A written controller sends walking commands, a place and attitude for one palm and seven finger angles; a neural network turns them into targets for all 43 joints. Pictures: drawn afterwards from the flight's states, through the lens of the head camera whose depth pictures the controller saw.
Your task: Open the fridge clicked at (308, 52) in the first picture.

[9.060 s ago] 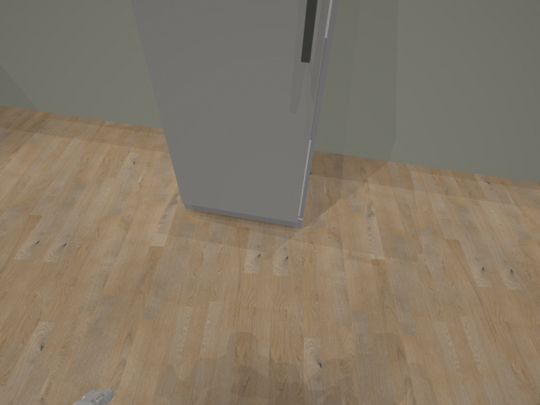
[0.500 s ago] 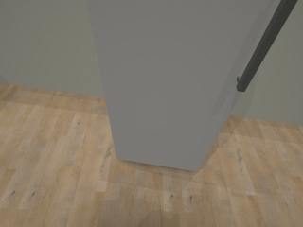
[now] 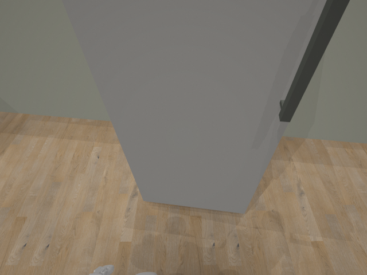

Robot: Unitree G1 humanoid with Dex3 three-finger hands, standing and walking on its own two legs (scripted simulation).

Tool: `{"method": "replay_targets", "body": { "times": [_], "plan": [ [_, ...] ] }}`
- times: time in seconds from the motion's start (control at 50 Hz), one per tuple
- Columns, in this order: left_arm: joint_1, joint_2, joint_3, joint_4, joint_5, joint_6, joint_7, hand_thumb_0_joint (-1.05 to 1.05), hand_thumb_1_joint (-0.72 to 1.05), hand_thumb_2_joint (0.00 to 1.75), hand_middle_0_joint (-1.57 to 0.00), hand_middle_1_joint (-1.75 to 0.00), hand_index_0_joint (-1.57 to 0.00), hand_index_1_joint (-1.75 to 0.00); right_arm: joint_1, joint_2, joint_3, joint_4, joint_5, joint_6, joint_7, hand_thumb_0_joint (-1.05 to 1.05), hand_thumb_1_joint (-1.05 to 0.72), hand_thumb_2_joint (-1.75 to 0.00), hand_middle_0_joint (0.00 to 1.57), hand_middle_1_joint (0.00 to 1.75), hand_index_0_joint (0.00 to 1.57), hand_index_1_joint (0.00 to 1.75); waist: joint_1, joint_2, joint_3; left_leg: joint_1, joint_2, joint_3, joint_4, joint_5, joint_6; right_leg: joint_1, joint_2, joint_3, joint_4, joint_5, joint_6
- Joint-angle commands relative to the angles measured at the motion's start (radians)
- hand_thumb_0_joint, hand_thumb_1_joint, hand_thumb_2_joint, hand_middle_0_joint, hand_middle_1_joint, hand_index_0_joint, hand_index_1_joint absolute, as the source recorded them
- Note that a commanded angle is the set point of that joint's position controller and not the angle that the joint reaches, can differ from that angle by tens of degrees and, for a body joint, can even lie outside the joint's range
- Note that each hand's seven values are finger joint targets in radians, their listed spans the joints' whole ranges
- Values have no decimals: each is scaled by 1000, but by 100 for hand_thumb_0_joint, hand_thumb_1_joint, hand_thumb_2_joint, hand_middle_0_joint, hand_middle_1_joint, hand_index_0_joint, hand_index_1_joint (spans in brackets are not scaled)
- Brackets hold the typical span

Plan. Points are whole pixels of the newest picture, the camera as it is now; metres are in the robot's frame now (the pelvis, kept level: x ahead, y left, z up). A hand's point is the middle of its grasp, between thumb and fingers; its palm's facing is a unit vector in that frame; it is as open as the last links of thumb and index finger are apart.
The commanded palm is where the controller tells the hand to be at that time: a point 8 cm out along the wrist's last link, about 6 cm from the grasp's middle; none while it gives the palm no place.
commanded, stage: come to a stop and stand still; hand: right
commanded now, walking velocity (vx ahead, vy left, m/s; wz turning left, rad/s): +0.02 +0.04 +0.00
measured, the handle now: (311, 46) +0.48 -0.23 +0.25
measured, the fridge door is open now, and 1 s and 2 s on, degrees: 0 0 0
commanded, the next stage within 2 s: look again from close up in 1.26 s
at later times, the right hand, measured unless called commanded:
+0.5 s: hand out of the picture -0.03 -0.11 -0.18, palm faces +0.05 +0.98 -0.21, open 7.3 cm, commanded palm none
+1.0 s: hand out of the picture -0.10 -0.09 -0.18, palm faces +0.02 +0.98 -0.18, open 7.4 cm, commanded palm none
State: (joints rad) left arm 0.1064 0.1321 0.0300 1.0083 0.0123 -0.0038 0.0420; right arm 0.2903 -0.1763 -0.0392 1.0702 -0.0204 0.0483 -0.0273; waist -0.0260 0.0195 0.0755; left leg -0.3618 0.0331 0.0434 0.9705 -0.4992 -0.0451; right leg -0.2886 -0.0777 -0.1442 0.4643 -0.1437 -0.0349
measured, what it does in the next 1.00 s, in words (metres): steps on the spot: left foot, then right foot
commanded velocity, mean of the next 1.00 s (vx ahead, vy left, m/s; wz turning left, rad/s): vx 0.00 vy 0.00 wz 0.00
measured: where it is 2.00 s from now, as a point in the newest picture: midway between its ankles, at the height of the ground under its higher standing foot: outside the picture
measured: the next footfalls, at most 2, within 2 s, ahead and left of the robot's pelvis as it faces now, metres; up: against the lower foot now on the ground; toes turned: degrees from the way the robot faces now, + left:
left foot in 0.20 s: +0.01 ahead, +0.17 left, +0.00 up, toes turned +5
right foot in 0.48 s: -0.04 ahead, -0.06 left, +0.00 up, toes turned -3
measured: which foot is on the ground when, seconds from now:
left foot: up 0.00-0.18, down 0.20-1.00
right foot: down 0.00-0.20, up 0.22-0.46, down 0.48-1.00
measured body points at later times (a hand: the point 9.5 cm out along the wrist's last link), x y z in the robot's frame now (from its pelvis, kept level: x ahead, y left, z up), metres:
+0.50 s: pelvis -0.06 +0.07 -0.01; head -0.05 +0.07 +0.44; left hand -0.08 +0.29 -0.17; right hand -0.03 -0.16 -0.16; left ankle -0.03 +0.16 -0.74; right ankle -0.09 -0.06 -0.74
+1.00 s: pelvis -0.07 +0.06 +0.00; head -0.08 +0.08 +0.45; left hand -0.08 +0.27 -0.17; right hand -0.10 -0.15 -0.16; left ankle -0.03 +0.16 -0.74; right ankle -0.08 -0.06 -0.74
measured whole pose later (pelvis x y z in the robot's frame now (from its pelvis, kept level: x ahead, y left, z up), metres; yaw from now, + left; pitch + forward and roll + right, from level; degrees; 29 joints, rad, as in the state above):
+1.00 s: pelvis -0.07 +0.06 +0.00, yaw +0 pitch -1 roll +0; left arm 0.34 0.14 0.01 1.06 0.01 -0.01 0.02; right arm 0.35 -0.10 0.01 1.13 -0.02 -0.02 -0.04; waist 0.01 -0.03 0.00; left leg -0.29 0.01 0.08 0.51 -0.20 0.03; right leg -0.20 -0.02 -0.04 0.52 -0.30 0.01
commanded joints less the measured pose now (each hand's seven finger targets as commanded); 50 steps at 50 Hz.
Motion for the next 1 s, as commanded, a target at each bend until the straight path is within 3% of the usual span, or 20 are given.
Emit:
{"method": "replay_targets", "body": {
  "times": [0.0, 0.1, 0.14, 0.16, 0.18, 0.2, 0.22, 0.26, 0.32, 0.38, 0.44, 0.48, 0.52, 0.68, 0.82, 0.84, 0.86, 0.88, 0.94, 0.98],
  "plan": [
    [98, 202, 60, -25, 7, 7, 3, 0, 90, 90, -20, -30, -20, -30, 60, -56, -30, -71, -1, 3, 2, 0, -90, -90, 20, 30, 20, 30, 35, -175, -150, -64, 27, -28, 57, 31, -4, 127, -266, 205, -151, 285, -135],
    [57, 210, 69, -34, 15, 22, -17, 0, 90, 90, -20, -30, -20, -30, 101, -38, -20, -68, -1, -10, 5, 0, -90, -90, 20, 30, 20, 30, 14, -213, -104, 131, 16, 39, -296, 80, 24, -43, -230, 233, -196, -191, -88],
    [62, 172, 67, -36, 7, 32, -23, 0, 90, 90, -20, -30, -20, -30, 189, -70, -23, -41, -10, -22, 3, 0, -90, -90, 20, 30, 20, 30, -23, -80, -78, 262, 26, 38, -554, 207, 29, -154, -123, 162, -81, -311, -12],
    [87, 101, 55, -48, -3, 43, -28, 0, 90, 90, -20, -30, -20, -30, 152, -139, -27, -57, -21, -32, -2, 0, -90, -90, 20, 30, 20, 30, -2, 158, -24, 167, 198, -205, -734, 23, 90, -212, -13, 81, 113, -352, 54],
    [47, 72, 46, -77, -3, 52, -39, 0, 90, 90, -20, -30, -20, -30, 55, -191, -27, -99, -15, -27, -4, 0, -90, -90, 20, 30, 20, 30, -1, 245, 46, -46, 331, -345, -861, -169, 165, -178, 28, 91, 274, -371, 61],
    [33, 101, 53, -78, 2, 64, -40, 0, 90, 90, -20, -30, -20, -30, -14, -202, -34, -126, -12, -32, -8, 0, -90, -90, 20, 30, 20, 30, -3, 259, 49, -168, 332, -377, -893, -257, 185, -141, 24, 150, 405, -346, 44],
    [59, 102, 52, -63, 4, 69, -38, 0, 90, 90, -20, -30, -20, -30, -59, -177, -30, -128, -13, -36, -13, 0, -90, -90, 20, 30, 20, 30, 23, 255, 75, -207, 304, -354, -889, -238, 178, -124, 24, 168, 466, -311, 36],
    [160, 100, 51, -7, 8, 59, -40, 0, 90, 90, -20, -30, -20, -30, -125, -141, -21, -131, -11, -40, -7, 0, -90, -90, 20, 30, 20, 30, 69, 169, 50, -145, 213, -185, -799, -15, 153, -104, 36, 139, 538, -234, 39],
    [177, 83, 37, 13, 3, 39, -34, 0, 90, 90, -20, -30, -20, -30, -47, -114, -15, -99, -5, -53, -6, 0, -90, -90, 20, 30, 20, 30, 33, 117, -2, 24, 197, -138, -739, 180, 170, -99, 25, 117, 410, -241, 52],
    [177, 61, 18, 24, 2, 23, -21, 0, 90, 90, -20, -30, -20, -30, 22, -120, -19, -53, -2, -55, -7, 0, -90, -90, 20, 30, 20, 30, 3, 112, -42, 138, 207, -189, -688, 316, 197, -39, 26, 108, 160, -263, 55],
    [277, 70, 1, 86, 0, -2, -9, 0, 90, 90, -20, -30, -20, -30, 12, -84, -5, -26, 17, -56, -6, 0, -90, -90, 20, 30, 20, 30, 28, -5, -81, 89, 126, -135, -611, 309, 115, 162, -11, 184, -112, -19, 32],
    [246, 111, -3, 92, 3, -15, 1, 0, 90, 90, -20, -30, -20, -30, 30, -56, 3, -13, 20, -61, -2, 0, -90, -90, 20, 30, 20, 30, -3, -58, -89, 157, 68, -86, -606, 396, 68, 115, -89, 240, -105, 76, 2],
    [216, 99, -6, 108, -1, -18, 0, 0, 90, 90, -20, -30, -20, -30, 6, -70, 6, 10, 19, -51, -4, 0, -90, -90, 20, 30, 20, 30, -9, -177, -60, 235, 62, -42, -579, 384, 52, 39, -85, 237, -165, 35, 7],
    [270, 64, -6, 119, 1, 1, -4, 0, 90, 90, -20, -30, -20, -30, 32, -58, 15, 47, 12, -51, -4, 0, -90, -90, 20, 30, 20, 30, 16, 1, 36, 134, 79, -102, -695, 173, 55, 39, -13, 179, -170, -183, 21],
    [303, 54, -8, 120, 1, 2, -6, 0, 90, 90, -20, -30, -20, -30, 60, -46, 13, 48, 8, -58, -7, 0, -90, -90, 20, 30, 20, 30, 28, 32, 35, 81, 82, -116, -720, 117, 58, 75, -5, 157, -143, -169, 19],
    [182, 111, -10, 57, 3, -18, -23, 0, 90, 90, -20, -30, -20, -30, 141, -63, 25, 65, -5, -87, -46, 0, -90, -90, 20, 30, 20, 30, -16, -12, 67, 125, 121, -132, -637, 462, 48, -16, -16, 100, 40, -134, 48],
    [248, 48, -13, 23, 0, -8, -24, 0, 90, 90, -20, -30, -20, -30, 110, -117, 14, 25, 0, -96, -38, 0, -90, -90, 20, 30, 20, 30, 41, -18, -69, 126, 182, -214, -677, 256, 104, 34, 33, 130, 72, -225, 45],
    [289, 46, -16, 30, -1, -12, -26, 0, 90, 90, -20, -30, -20, -30, 71, -116, 12, 7, -1, -98, -30, 0, -90, -90, 20, 30, 20, 30, 58, -5, -104, 73, 175, -197, -691, 64, 133, 83, 29, 123, 61, -206, 38],
    [336, 53, -18, 25, 7, -22, -25, 0, 90, 90, -20, -30, -20, -30, 36, -77, 17, -10, 3, -88, -16, 0, -90, -90, 20, 30, 20, 30, 64, -97, -22, -4, 100, -117, -612, 52, 115, 56, 6, 161, -39, -153, 18],
    [316, 70, -21, 12, 6, -24, -20, 0, 90, 90, -20, -30, -20, -30, 58, -55, 23, -5, 4, -82, -11, 0, -90, -90, 20, 30, 20, 30, 40, -73, 32, 54, 66, -100, -587, 100, 99, -41, -15, 203, -108, -198, 3]
  ]
}}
